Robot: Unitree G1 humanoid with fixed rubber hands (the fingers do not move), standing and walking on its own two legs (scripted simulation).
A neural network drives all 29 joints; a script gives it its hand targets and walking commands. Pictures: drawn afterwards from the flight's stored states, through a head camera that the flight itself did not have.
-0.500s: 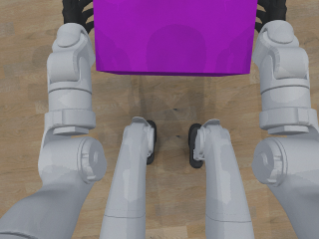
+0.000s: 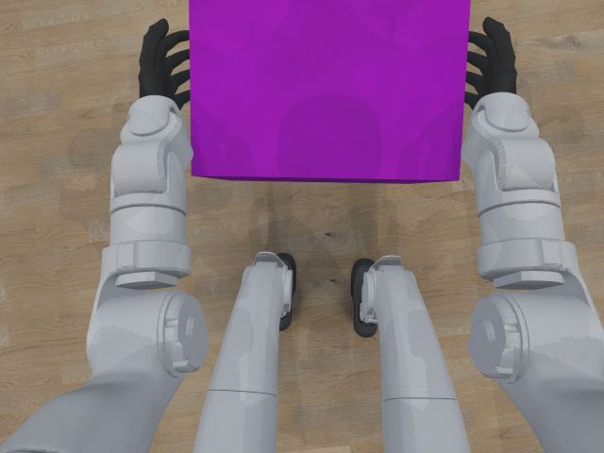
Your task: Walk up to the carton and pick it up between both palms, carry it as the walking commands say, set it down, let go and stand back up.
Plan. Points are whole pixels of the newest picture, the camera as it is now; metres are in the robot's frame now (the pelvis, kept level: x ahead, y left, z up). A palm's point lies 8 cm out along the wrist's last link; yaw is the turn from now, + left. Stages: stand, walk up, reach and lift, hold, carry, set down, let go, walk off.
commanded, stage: reach and lift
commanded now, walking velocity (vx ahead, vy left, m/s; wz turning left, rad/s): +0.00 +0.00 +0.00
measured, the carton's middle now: (324, 73) +0.55 +0.02 -0.14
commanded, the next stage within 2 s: none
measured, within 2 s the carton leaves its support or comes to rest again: neither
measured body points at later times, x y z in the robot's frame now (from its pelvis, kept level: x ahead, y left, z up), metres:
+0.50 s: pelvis +0.08 +0.00 +0.07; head +0.19 +0.00 +0.51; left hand +0.47 +0.20 +0.05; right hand +0.48 -0.17 +0.05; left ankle +0.15 +0.12 -0.61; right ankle +0.14 -0.11 -0.61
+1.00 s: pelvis +0.14 +0.01 +0.13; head +0.19 +0.00 +0.57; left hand +0.45 +0.20 +0.11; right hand +0.46 -0.18 +0.10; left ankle +0.15 +0.12 -0.61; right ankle +0.14 -0.11 -0.61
